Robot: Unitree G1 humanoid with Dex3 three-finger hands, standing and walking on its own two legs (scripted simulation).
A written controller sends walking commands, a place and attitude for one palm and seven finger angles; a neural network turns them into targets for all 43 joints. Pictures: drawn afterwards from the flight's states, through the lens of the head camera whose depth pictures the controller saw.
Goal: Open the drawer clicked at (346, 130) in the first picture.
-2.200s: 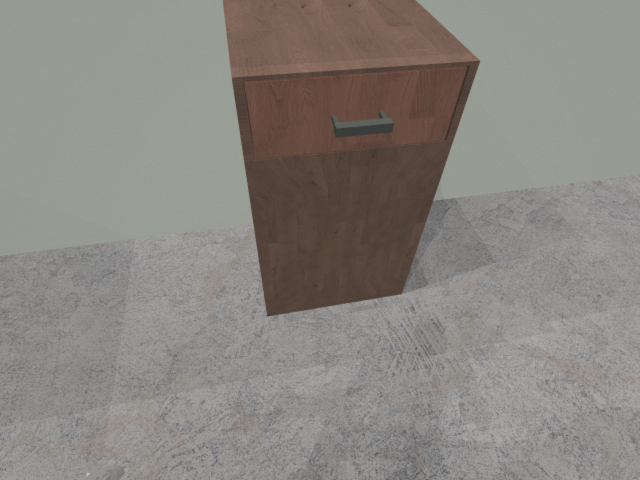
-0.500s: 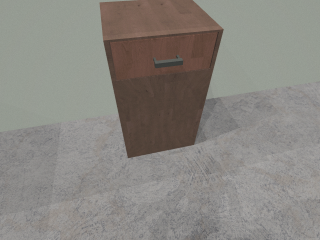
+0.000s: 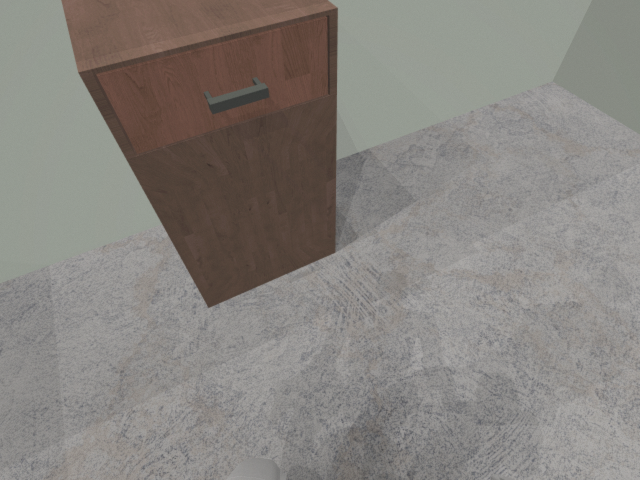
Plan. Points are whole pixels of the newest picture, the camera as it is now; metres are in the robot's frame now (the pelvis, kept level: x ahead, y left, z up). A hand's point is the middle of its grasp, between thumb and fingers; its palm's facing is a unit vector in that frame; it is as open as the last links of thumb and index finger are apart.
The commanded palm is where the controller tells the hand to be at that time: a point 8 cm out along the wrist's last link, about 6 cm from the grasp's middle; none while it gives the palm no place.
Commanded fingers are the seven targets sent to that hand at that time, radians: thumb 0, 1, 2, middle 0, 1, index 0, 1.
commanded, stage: walk to a spot facing it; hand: left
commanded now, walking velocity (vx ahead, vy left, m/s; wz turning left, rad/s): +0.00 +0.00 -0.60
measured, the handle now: (235, 93) +0.80 +0.25 +0.02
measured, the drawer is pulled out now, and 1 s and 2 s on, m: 0.00 0.00 0.00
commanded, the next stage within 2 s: none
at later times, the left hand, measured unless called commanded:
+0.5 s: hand (188, 473) +0.14 +0.21 -0.16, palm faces -0.31 -0.92 -0.25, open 7.3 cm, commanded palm none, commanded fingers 0.00 0.90 0.90 -0.20 -0.30 -0.20 -0.30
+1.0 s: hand (238, 451) +0.17 +0.15 -0.17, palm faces -0.54 -0.82 -0.20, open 7.3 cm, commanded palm none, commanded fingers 0.00 0.90 0.90 -0.20 -0.30 -0.20 -0.30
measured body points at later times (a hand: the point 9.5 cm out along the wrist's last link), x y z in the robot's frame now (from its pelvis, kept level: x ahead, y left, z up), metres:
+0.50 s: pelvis -0.02 +0.03 -0.01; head +0.01 +0.02 +0.44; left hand +0.16 +0.26 -0.14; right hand -0.04 -0.23 -0.14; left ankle -0.02 +0.17 -0.74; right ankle -0.04 -0.10 -0.71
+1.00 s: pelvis +0.00 +0.02 -0.01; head +0.02 +0.03 +0.44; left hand +0.20 +0.19 -0.16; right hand -0.08 -0.24 -0.13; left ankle +0.06 +0.12 -0.74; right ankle -0.05 -0.09 -0.73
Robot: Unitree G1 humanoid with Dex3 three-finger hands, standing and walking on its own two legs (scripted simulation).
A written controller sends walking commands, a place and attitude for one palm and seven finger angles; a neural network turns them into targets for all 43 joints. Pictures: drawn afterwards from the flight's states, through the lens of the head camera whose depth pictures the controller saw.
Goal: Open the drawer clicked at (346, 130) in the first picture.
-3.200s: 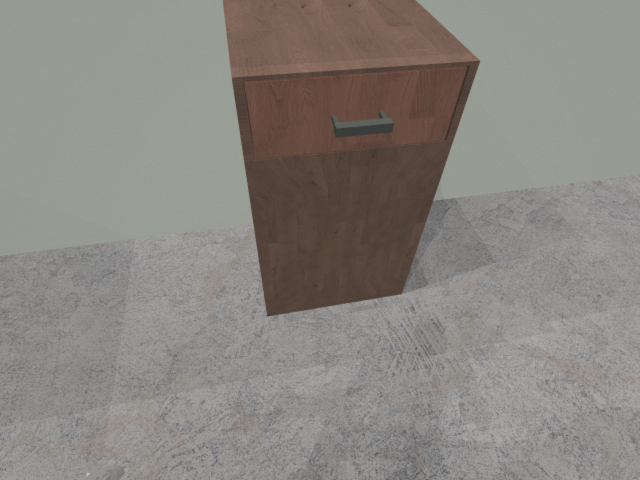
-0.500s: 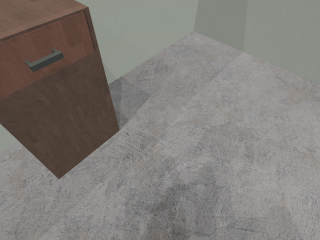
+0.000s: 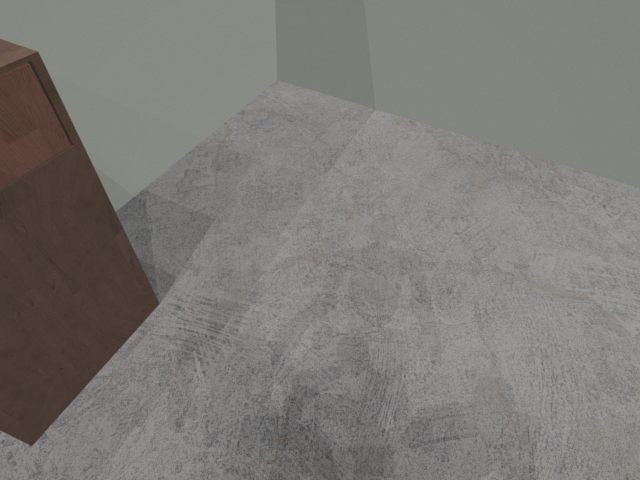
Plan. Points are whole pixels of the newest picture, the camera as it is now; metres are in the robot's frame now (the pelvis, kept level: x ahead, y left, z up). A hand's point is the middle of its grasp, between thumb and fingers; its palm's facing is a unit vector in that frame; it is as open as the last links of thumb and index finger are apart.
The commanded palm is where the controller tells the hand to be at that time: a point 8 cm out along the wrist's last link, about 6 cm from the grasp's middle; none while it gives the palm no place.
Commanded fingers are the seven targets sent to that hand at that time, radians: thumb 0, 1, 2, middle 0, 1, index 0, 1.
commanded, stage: walk to a spot facing it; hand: left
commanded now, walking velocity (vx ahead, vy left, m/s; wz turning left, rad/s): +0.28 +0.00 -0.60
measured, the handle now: out of the picture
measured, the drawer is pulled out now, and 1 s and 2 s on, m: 0.00 0.00 0.00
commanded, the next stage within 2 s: turn to face it in 1.08 s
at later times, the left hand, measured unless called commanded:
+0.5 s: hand (295, 359) +0.35 +0.06 -0.18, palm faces -0.37 -0.91 -0.18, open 7.3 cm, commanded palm none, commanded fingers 0.00 0.90 0.90 -0.20 -0.30 -0.20 -0.30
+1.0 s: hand (293, 312) +0.44 +0.07 -0.18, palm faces -0.41 -0.90 -0.16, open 7.3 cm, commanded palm none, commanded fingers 0.00 0.90 0.90 -0.20 -0.30 -0.20 -0.30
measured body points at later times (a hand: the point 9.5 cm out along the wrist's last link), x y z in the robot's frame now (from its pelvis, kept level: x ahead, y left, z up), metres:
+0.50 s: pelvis +0.15 -0.07 -0.02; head +0.21 -0.09 +0.42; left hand +0.36 +0.11 -0.16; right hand -0.03 -0.25 -0.16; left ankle +0.02 +0.11 -0.67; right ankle +0.21 -0.18 -0.73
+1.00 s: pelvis +0.37 -0.11 +0.00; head +0.40 -0.09 +0.45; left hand +0.46 +0.12 -0.17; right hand +0.38 -0.38 -0.11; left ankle +0.47 -0.05 -0.73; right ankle +0.22 -0.17 -0.66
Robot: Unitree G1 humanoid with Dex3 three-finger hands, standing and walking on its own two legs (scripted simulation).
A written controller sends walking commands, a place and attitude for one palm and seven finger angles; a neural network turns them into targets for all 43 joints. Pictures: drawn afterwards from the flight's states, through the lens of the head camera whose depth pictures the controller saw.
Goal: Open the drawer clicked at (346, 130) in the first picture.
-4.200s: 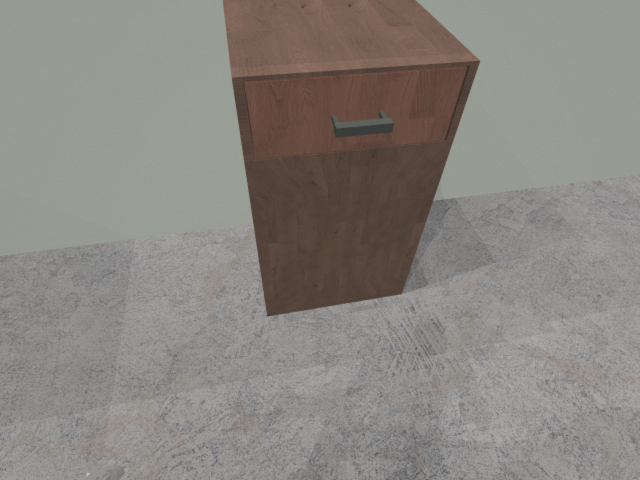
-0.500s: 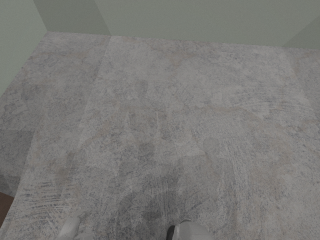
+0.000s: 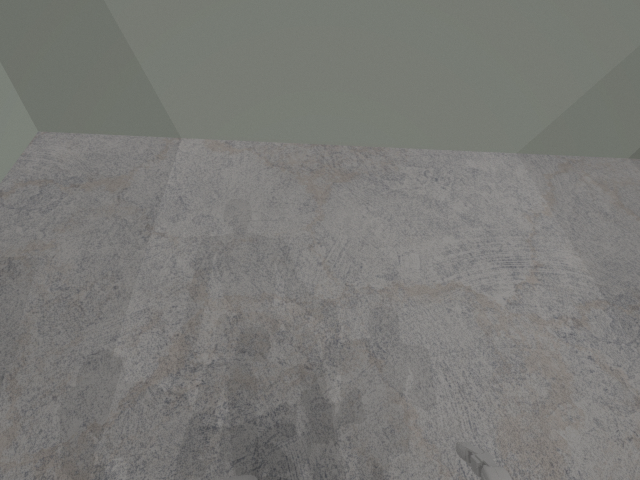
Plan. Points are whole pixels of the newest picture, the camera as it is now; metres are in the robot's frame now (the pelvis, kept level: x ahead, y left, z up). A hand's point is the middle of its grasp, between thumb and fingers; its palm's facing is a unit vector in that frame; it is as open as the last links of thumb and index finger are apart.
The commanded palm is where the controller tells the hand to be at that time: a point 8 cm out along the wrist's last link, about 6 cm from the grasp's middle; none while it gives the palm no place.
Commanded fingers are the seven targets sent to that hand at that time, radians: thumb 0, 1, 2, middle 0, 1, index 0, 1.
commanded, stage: walk to a spot facing it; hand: left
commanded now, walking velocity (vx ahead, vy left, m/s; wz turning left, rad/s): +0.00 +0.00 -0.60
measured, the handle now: out of the picture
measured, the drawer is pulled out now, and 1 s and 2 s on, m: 0.00 0.00 0.00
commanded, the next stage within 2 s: turn to face it in 0.08 s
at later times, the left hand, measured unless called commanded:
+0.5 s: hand (253, 392) +0.26 +0.12 -0.15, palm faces -0.10 -0.98 -0.17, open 7.3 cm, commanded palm none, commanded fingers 0.00 0.90 0.90 -0.20 -0.30 -0.20 -0.30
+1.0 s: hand (157, 465) +0.15 +0.23 -0.15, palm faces +0.27 -0.93 -0.27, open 7.3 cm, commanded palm none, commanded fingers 0.00 0.90 0.90 -0.20 -0.30 -0.20 -0.30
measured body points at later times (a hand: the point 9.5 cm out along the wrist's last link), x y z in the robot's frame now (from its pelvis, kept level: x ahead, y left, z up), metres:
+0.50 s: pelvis +0.11 -0.02 +0.00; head +0.13 -0.03 +0.45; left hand +0.27 +0.18 -0.13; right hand +0.04 -0.24 -0.16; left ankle +0.07 +0.10 -0.68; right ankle +0.13 -0.14 -0.73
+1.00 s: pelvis +0.12 +0.00 +0.01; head +0.15 +0.01 +0.46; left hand +0.14 +0.28 -0.13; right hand +0.23 -0.25 -0.12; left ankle +0.15 +0.10 -0.73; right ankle +0.14 -0.16 -0.67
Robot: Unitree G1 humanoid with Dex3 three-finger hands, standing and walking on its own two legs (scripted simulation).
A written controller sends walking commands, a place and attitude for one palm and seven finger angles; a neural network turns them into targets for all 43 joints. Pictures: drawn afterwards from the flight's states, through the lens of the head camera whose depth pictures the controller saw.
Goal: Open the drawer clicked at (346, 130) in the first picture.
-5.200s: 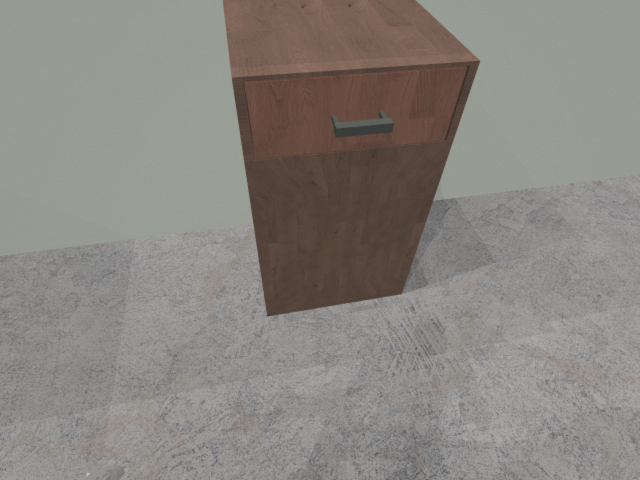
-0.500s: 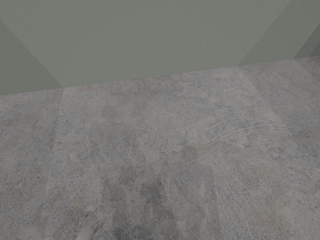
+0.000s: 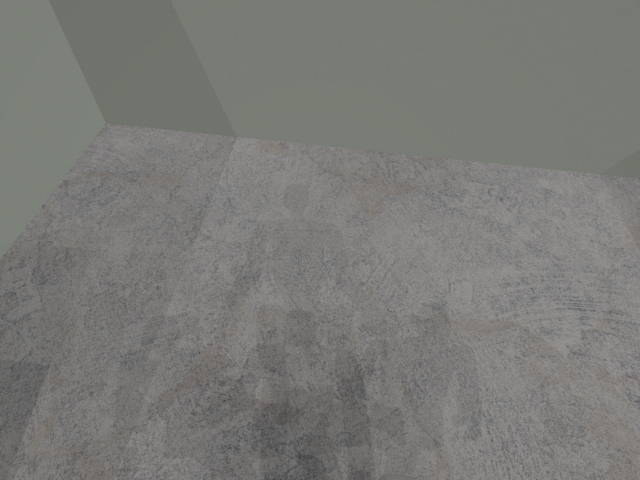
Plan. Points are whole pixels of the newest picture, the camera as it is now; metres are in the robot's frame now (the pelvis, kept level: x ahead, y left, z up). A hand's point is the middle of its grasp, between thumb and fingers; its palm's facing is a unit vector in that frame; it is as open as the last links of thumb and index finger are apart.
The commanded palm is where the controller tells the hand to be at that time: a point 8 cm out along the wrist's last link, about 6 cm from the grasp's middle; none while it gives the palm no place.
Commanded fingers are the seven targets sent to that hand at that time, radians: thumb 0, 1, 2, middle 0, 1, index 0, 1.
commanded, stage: turn to face it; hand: left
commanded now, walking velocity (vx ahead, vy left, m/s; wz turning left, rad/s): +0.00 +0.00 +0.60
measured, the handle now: out of the picture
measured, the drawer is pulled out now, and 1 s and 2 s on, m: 0.00 0.00 0.00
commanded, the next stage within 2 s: none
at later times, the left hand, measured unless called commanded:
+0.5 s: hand out of the picture -0.06 +0.17 -0.17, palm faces +0.37 -0.90 -0.23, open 7.3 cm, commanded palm none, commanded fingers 0.00 0.90 0.90 -0.20 -0.30 -0.20 -0.30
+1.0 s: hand out of the picture -0.05 +0.21 -0.15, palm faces +0.57 -0.77 -0.29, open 7.3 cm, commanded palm none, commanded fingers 0.00 0.90 0.90 -0.20 -0.30 -0.20 -0.30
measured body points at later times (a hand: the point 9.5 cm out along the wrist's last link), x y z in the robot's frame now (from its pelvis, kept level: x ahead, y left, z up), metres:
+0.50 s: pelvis -0.03 -0.03 -0.01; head +0.01 -0.01 +0.44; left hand -0.08 +0.22 -0.15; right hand +0.17 -0.24 -0.14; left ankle -0.07 +0.09 -0.72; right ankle +0.00 -0.16 -0.74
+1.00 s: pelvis -0.03 -0.04 -0.01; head +0.00 -0.03 +0.44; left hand -0.08 +0.25 -0.13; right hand +0.16 -0.22 -0.16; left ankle -0.07 +0.08 -0.74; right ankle +0.03 -0.14 -0.74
